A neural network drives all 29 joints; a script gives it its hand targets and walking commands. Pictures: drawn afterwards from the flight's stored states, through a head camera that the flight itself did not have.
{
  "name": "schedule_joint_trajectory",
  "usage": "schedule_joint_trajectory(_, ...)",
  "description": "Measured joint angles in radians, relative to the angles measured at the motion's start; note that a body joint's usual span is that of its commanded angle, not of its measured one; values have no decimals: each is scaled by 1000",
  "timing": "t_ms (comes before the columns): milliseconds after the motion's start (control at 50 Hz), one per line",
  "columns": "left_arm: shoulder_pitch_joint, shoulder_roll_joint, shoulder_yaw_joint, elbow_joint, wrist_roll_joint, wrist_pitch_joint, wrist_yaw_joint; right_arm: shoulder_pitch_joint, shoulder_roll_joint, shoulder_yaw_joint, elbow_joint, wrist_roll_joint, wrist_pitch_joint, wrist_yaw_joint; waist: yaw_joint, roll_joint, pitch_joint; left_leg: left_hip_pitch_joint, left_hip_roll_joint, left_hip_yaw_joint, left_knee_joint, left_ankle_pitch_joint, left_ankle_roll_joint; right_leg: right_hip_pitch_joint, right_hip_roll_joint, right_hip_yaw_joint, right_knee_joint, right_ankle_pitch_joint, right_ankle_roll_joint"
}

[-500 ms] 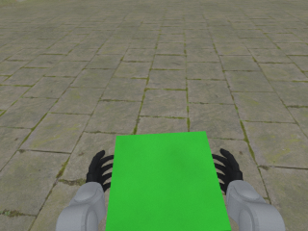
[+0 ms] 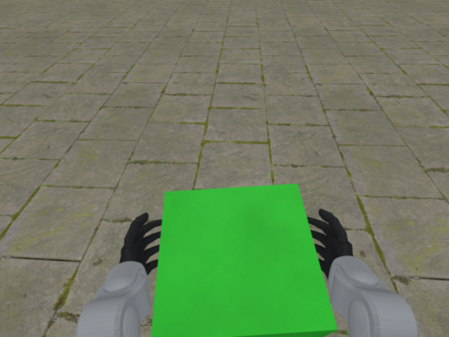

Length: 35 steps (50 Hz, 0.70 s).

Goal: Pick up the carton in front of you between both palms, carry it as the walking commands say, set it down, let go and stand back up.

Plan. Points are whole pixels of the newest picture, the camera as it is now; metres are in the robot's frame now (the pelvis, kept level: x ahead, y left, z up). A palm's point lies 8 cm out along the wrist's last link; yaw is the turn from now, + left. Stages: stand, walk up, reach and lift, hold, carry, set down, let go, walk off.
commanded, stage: carry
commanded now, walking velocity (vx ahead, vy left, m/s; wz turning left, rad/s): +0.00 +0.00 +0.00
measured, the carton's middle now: (236, 277) +0.24 +0.00 +0.03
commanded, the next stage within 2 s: hold in 1.96 s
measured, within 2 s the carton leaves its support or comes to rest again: neither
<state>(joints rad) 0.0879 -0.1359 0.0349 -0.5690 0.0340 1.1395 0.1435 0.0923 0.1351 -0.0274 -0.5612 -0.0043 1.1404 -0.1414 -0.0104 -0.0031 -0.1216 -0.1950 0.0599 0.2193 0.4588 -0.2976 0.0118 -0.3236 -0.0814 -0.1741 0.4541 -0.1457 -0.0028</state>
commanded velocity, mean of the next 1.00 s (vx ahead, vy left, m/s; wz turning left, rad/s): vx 0.00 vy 0.00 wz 0.00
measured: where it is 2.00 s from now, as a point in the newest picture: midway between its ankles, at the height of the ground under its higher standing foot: outside the picture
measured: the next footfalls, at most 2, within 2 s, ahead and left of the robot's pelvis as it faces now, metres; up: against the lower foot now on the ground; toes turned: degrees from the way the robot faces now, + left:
none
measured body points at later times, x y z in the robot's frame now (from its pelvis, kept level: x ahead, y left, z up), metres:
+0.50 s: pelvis +0.05 -0.01 -0.01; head +0.02 -0.01 +0.44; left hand +0.28 +0.15 +0.08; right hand +0.28 -0.16 +0.08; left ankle -0.04 +0.10 -0.74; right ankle +0.04 -0.11 -0.74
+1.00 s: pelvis +0.01 -0.01 +0.00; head -0.02 -0.01 +0.45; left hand +0.25 +0.15 +0.06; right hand +0.25 -0.15 +0.06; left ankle -0.04 +0.10 -0.74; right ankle +0.04 -0.11 -0.74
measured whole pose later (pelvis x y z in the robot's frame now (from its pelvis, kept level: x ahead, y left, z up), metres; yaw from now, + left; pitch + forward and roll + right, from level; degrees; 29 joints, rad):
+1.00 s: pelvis +0.01 -0.01 +0.00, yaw +1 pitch +1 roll +0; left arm 0.01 -0.13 0.06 -0.32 0.10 1.08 0.09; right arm 0.02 0.13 -0.03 -0.34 -0.10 1.10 -0.11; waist 0.00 0.00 -0.11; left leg -0.18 0.07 0.19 0.48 -0.31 -0.01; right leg -0.30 -0.08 -0.20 0.48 -0.20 -0.02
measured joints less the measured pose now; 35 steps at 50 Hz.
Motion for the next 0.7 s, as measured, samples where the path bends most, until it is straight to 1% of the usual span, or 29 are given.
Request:
schedule_joint_trajectory(40, -8, 1, 5, 28, -3, 13, 0, -6, 0, -2, 14, -12, 24, -1, 4, 24, -21, 19, 9, -10, -2, -19, -14, 18, 8, -11, 11, -50, -7)
schedule_joint_trajectory(100, -24, 3, 16, 60, -10, 21, -1, -20, -1, -1, 33, -25, 42, -4, 10, 39, -33, 28, 21, -20, 5, -40, -29, 30, 16, -21, 21, -81, -8)
schedule_joint_trajectory(240, -30, 3, 22, 69, -18, 13, -1, -25, -1, 0, 36, -26, 39, -10, 18, 28, -20, 29, 32, -31, 24, -68, -45, 28, 21, -32, 54, -124, -14)
schedule_joint_trajectory(460, -11, 1, 10, 44, -12, 5, -1, -6, 0, -1, 20, -13, 24, -10, 9, 14, -12, 31, 31, -34, 41, -85, -43, 24, 15, -32, 87, -148, -13)
schedule_joint_trajectory(700, -10, 1, 12, 56, -5, 17, -2, -7, 0, 0, 36, -17, 34, -9, 9, 12, -14, 39, 23, -31, 26, -57, -34, 38, 12, -31, 59, -112, -14)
